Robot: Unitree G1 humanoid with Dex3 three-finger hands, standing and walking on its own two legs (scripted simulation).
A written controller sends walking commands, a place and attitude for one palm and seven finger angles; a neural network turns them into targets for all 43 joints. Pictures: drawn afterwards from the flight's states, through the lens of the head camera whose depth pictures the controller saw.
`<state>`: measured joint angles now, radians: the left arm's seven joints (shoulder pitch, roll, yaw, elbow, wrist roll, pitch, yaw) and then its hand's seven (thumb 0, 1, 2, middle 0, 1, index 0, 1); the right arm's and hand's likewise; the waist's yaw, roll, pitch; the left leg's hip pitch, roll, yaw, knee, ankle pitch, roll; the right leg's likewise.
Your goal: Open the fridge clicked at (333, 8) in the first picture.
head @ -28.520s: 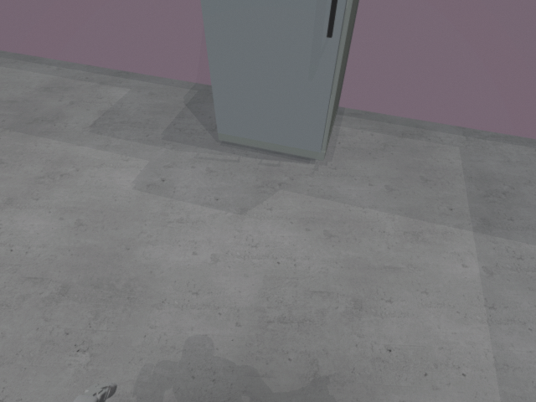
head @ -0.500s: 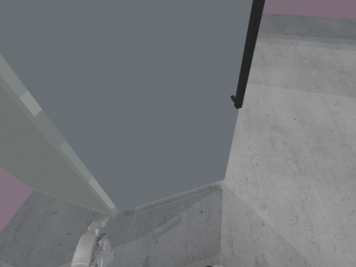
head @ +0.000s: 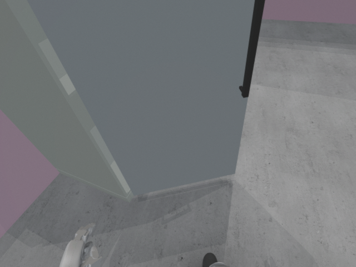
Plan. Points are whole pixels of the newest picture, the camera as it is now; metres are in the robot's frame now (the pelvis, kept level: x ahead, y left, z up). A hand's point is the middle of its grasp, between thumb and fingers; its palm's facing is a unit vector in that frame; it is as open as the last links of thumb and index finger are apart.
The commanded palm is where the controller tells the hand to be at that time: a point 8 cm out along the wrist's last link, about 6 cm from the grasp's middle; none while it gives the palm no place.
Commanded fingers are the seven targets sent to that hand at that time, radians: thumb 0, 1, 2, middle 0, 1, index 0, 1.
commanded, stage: stop stepping back and stand still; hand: right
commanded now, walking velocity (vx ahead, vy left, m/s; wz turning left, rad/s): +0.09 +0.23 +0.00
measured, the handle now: (251, 33) +0.72 -0.18 +0.18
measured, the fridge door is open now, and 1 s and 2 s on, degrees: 55 55 55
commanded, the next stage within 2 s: let the arm hang, fingers relaxed in 1.90 s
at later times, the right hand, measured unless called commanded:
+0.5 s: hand out of the picture +0.15 -0.33 +0.17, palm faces +0.35 +0.90 -0.27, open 7.4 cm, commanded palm +0.06 -0.38 +0.19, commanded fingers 0.00 -0.90 -0.90 0.20 0.30 0.20 0.30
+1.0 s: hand out of the picture +0.16 -0.28 +0.18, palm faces +0.33 +0.83 -0.46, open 7.4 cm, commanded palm +0.11 -0.34 +0.19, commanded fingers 0.00 -0.90 -0.90 0.20 0.30 0.20 0.30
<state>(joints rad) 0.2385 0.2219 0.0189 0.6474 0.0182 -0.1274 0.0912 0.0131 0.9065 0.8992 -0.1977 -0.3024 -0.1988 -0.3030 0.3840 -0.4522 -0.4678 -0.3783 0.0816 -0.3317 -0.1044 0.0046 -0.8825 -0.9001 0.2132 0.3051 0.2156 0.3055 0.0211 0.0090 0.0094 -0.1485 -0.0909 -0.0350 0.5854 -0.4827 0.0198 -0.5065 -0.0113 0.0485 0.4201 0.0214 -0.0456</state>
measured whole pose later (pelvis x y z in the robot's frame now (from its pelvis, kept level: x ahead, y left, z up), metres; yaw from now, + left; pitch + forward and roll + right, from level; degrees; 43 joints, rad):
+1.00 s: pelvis -0.05 -0.05 +0.01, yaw +3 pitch +2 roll +0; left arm 0.20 0.19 -0.01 0.62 0.00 -0.12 0.06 0.01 0.90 0.90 -0.20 -0.30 -0.20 -0.30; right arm 0.56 -0.42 -0.36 -0.50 0.03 -0.19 -0.14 0.01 -0.88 -0.90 0.22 0.31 0.22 0.31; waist 0.01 0.02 -0.06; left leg -0.19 -0.07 0.06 0.44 -0.30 0.09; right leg -0.35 0.02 -0.01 0.65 -0.31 0.00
